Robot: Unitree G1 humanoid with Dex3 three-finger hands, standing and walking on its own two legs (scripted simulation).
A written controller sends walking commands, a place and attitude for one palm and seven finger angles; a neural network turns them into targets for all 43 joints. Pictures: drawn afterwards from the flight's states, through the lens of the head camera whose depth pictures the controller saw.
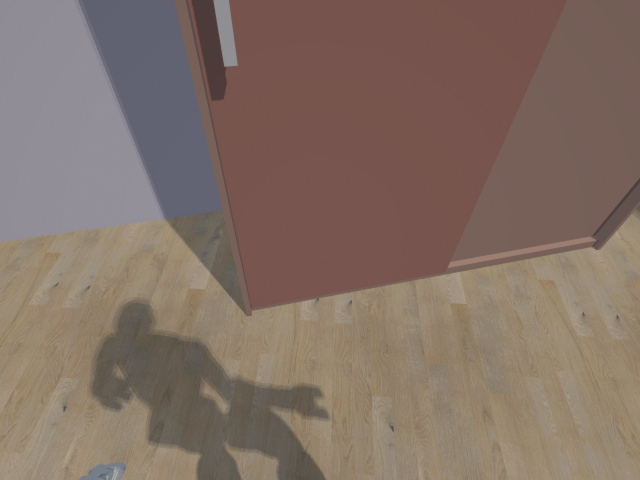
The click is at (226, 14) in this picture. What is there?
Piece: wardrobe's sliding door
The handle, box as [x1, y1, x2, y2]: [213, 0, 237, 66]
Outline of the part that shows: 213,0 224,66 237,65 228,0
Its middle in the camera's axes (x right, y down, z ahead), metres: -0.16 -0.40 +0.61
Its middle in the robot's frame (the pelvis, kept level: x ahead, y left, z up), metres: +0.75 +0.21 +0.28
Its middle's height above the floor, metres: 1.05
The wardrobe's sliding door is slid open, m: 0.00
